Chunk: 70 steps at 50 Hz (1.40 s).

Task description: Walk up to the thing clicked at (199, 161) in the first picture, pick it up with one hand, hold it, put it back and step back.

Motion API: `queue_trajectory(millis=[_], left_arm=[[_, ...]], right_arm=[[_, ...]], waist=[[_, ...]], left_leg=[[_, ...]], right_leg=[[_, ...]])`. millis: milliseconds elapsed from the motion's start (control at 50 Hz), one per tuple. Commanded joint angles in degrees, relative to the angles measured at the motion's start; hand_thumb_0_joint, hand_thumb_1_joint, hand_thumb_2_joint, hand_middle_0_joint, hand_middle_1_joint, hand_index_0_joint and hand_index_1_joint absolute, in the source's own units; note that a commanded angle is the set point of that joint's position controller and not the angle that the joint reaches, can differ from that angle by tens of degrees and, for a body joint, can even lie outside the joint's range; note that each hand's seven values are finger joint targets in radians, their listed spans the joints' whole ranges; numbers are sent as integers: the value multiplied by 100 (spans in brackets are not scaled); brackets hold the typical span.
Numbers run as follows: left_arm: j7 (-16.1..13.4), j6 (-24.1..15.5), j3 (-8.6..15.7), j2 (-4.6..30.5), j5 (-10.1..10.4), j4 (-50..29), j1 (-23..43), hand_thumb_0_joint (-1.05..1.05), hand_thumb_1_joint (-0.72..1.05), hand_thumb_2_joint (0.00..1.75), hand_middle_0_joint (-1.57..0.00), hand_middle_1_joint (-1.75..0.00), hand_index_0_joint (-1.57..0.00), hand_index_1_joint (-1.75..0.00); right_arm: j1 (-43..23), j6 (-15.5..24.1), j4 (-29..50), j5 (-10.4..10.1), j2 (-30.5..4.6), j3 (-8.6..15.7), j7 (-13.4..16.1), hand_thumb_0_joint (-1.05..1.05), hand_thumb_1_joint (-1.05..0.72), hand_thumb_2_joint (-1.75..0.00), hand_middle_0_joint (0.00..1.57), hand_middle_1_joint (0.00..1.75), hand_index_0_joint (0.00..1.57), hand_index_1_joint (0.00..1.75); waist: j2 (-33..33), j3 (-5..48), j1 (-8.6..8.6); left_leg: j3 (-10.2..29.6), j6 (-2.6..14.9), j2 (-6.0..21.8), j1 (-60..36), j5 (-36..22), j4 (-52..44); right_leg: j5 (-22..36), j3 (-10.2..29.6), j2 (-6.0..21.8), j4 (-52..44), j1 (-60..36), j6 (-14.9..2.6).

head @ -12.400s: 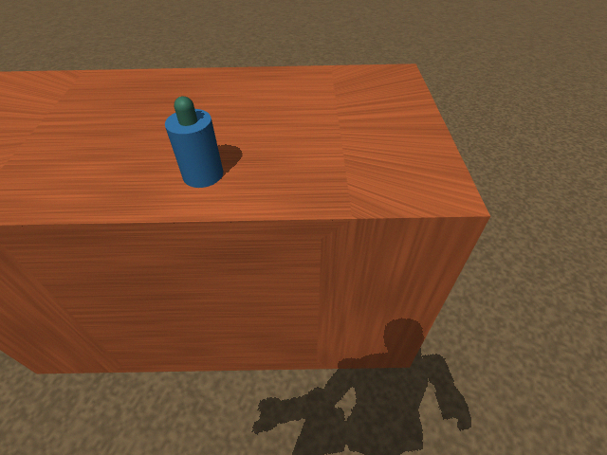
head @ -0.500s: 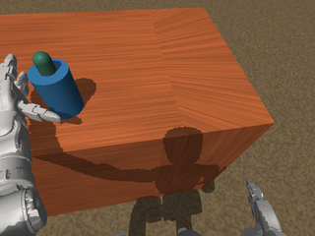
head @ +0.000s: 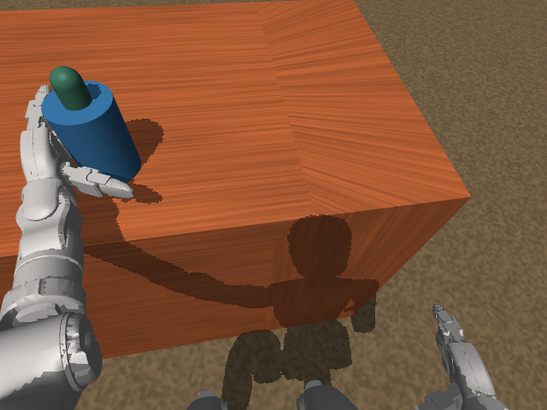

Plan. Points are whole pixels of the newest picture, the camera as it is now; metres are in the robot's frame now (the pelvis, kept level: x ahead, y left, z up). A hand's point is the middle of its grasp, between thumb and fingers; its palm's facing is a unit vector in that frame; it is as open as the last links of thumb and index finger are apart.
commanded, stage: close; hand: left
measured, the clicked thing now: (91, 125) +0.51 +0.21 +0.12
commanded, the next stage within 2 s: settle in 0.70 s
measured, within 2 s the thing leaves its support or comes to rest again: leaves its support in 1.16 s
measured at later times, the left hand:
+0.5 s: hand (87, 133) +0.51 +0.22 +0.11, palm faces +0.17 -0.99 -0.02, open 12.8 cm
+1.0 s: hand (92, 144) +0.49 +0.21 +0.10, palm faces +0.17 -0.99 -0.03, open 11.4 cm
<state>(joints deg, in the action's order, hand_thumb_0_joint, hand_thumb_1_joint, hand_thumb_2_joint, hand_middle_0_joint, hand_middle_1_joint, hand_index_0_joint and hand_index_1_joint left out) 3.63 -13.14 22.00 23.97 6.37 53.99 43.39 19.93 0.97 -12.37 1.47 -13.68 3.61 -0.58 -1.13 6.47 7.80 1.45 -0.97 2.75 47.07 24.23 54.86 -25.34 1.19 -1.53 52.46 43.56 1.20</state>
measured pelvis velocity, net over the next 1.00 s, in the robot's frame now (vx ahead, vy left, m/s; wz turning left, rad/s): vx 0.02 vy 0.01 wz -0.01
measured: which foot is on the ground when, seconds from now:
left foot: down 0.00-1.00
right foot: down 0.00-1.00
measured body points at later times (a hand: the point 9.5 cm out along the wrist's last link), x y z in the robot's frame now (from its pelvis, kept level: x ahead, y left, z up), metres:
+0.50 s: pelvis +0.01 +0.01 +0.00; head +0.10 +0.02 +0.44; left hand +0.49 +0.27 +0.11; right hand +0.15 -0.26 -0.04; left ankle +0.02 +0.13 -0.68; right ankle +0.00 -0.14 -0.68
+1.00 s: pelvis +0.02 +0.01 +0.00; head +0.10 +0.01 +0.45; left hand +0.47 +0.26 +0.11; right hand +0.17 -0.25 -0.04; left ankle +0.02 +0.13 -0.68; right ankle +0.00 -0.14 -0.68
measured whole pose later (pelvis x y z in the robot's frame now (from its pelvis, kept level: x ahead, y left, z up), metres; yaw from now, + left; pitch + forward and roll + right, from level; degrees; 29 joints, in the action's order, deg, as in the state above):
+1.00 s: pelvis +0.02 +0.01 +0.00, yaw +0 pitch +16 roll -2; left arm 3.3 -9.5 20.0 21.5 6.6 45.3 37.8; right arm 21.4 -2.9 -10.0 0.4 -13.0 3.1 -1.5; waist -1.9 7.7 6.0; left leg 0.5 -0.4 2.5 44.3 26.0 53.9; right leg -26.6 2.0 -1.2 51.0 40.8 1.8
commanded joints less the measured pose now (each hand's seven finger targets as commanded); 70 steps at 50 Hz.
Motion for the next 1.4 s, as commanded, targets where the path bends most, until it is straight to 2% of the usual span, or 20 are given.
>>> queue_trajectory(millis=[0, 80, 100, 160, 200, 240, 340, 460, 600, 660, 760, 840, 920, 1020, 1080, 1160, 1200, 1260, 1280, 1380], left_arm=[[-42, -541, 206, 1464, -32, -874, 2607, 0, -61, 4, -31, -16, -31, -16], [-27, -646, 341, 2015, -36, -1159, 3209, 0, -60, 9, -40, -25, -41, -24], [-10, -601, 338, 1965, -32, -861, 3090, 0, -55, 10, -42, -26, -44, -25], [51, -584, 77, 1708, -108, -987, 3433, 0, -51, 15, -49, -31, -50, -31], [71, -521, 82, 1585, -116, -435, 3150, 0, -49, 19, -53, -36, -54, -35], [64, -512, 158, 1653, -147, -156, 3046, 0, -47, 23, -58, -40, -58, -39], [79, -450, 274, 2027, -91, -676, 3254, 0, -33, 36, -72, -55, -73, -54], [139, -347, -220, 1183, -16, -831, 2880, 0, -25, 54, -91, -75, -92, -75], [-39, -273, -17, 1129, 33, -1108, 2093, 0, -1, 84, -114, -103, -114, -104], [-6, -287, -135, 887, 89, -1486, 2022, 0, 5, 102, -124, -118, -124, -119], [5, -189, 36, 983, 105, -1569, 1597, 0, 12, 119, -133, -132, -133, -133], [-24, -174, -73, 1021, 28, -1946, 1733, 0, 23, 125, -124, -129, -122, -132], [-34, -109, -75, 965, 123, -2339, 1968, 0, 4, 125, -128, -135, -128, -138], [-56, -91, 193, 1388, 276, -2380, 2119, 0, 1, 128, -127, -138, -126, -141], [-152, -133, 44, 1543, 136, -3345, 2883, 0, 3, 128, -126, -136, -125, -139], [-170, 56, 7, 1213, 257, -2568, 2201, 0, -2, 129, -124, -137, -124, -140], [-161, 48, 10, 1418, 236, -3025, 2762, 0, -3, 128, -124, -136, -123, -139], [-162, 132, -207, 1138, 241, -3005, 2835, 0, -4, 130, -126, -138, -125, -141], [-176, 215, -78, 1245, 237, -2427, 2396, 0, -3, 131, -125, -138, -124, -142], [-146, 277, -218, 1162, 247, -2665, 2836, 0, 3, 133, -128, -141, -128, -144]], right_arm=[[-408, 347, 1432, -22, -702, 237, 68, 0, 53, -4, 5, 5, 5, 5], [-84, 278, 1405, -19, -865, 422, 128, 0, 53, -4, 5, 5, 5, 5], [45, 284, 1319, -11, -1020, 559, 156, 0, 53, -4, 5, 5, 5, 5], [123, 285, 1074, -20, -630, 194, 103, 0, 53, -4, 5, 5, 5, 5], [37, 312, 1240, -23, -729, 272, 103, 0, 52, -5, 5, 5, 5, 5], [-5, 319, 1278, -14, -643, 121, 56, 0, 53, -4, 5, 5, 5, 5], [233, 239, 1303, -12, -865, 371, 55, 0, 53, -4, 5, 5, 5, 5], [67, 231, 1213, -41, -703, 238, 63, 0, 51, -5, 5, 5, 5, 5], [338, 113, 1286, -76, -906, 487, 29, 0, 53, -5, 5, 5, 5, 5], [545, 70, 1123, -83, -583, 170, -57, 0, 52, -5, 5, 5, 5, 5], [239, 29, 1173, -108, -689, 312, -84, 0, 52, -5, 5, 5, 5, 5], [260, -22, 1028, -89, -856, 555, -64, 0, 52, -6, 5, 5, 5, 5], [43, -45, 1273, -142, -535, 178, -43, 0, 52, -6, 5, 5, 5, 5], [243, -62, 878, -162, -891, 546, 114, 0, 52, -6, 5, 5, 5, 5], [208, -49, 914, -152, -634, 317, 111, 0, 52, -6, 5, 5, 5, 5], [228, -37, 725, -171, -804, 444, 196, 0, 52, -6, 5, 5, 5, 5], [27, -4, 767, -178, -663, 337, 200, 0, 53, -6, 5, 5, 5, 5], [-155, 68, 714, -203, -410, 106, 209, 0, 52, -6, 5, 5, 5, 5], [-170, 68, 610, -204, -779, 405, 261, 0, 53, -6, 5, 5, 5, 5], [-168, 118, 457, -228, -498, 200, 252, 0, 54, -6, 5, 5, 5, 5]], waist=[[-65, 2456, 33], [-434, 2910, 91], [-343, 2787, 166], [-799, 2652, 207], [-444, 2323, 293], [-525, 2149, 232], [-801, 2911, 111], [-682, 2936, 116], [-390, 2615, -9], [-528, 2590, -32], [-481, 2438, -161], [-668, 2622, -145], [-456, 2948, -271], [-238, 2782, -230], [-784, 2993, -273], [-355, 2617, -235], [-659, 2836, -277], [-537, 2613, -251], [-361, 2360, -256], [-558, 2335, -288]], left_leg=[[-50, 240, -112, -1465, -1361, -525], [-109, 234, -154, -1790, -1599, -466], [-101, 240, -149, -1834, -1608, -472], [-77, 206, -123, -2045, -1687, -434], [-48, 221, -103, -1774, -1370, -483], [-49, 198, -115, -1574, -1160, -531], [-47, 168, -108, -2050, -1871, -466], [10, 162, -8, -2281, -2533, -431], [-43, 186, -63, -2153, -2571, -474], [-40, 166, -48, -2202, -2789, -484], [-24, 152, -32, -2186, -2788, -522], [-2, 131, -10, -2442, -2804, -546], [-16, 157, -33, -2524, -3106, -520], [-151, 228, -127, -2235, -2769, -561], [-123, 186, -120, -2718, -2946, -610], [-143, 214, -136, -2585, -2826, -702], [-151, 202, -155, -2721, -2796, -696], [-165, 221, -160, -2670, -2578, -782], [-176, 233, -171, -2530, -2323, -858], [-129, 177, -142, -2667, -2009, -1064]], right_leg=[[1594, -124, 6, -607, -819, -115], [1905, -62, 25, -629, -996, -90], [1929, -79, 5, -624, -909, -89], [1815, -107, -7, -603, -415, -141], [1560, -151, -38, -633, -303, -136], [1344, -160, -35, -638, -240, -169], [1880, -179, -55, -572, -646, -167], [2267, -249, -94, -509, -577, -181], [2424, -240, -79, -534, -761, -141], [2579, -257, -62, -500, -826, -146], [2420, -278, -69, -496, -766, -162], [2309, -258, -66, -485, -732, -185], [2731, -229, -46, -483, -1187, -147], [3235, -89, 33, -542, -1553, -56], [2907, -142, 25, -602, -1344, -101], [3055, -115, 39, -725, -1513, -75], [2930, -110, 52, -759, -1530, -79], [2784, -121, 54, -882, -1526, -66], [2544, -105, 49, -932, -1482, -74], [2061, -190, 20, -1060, -1378, -121]])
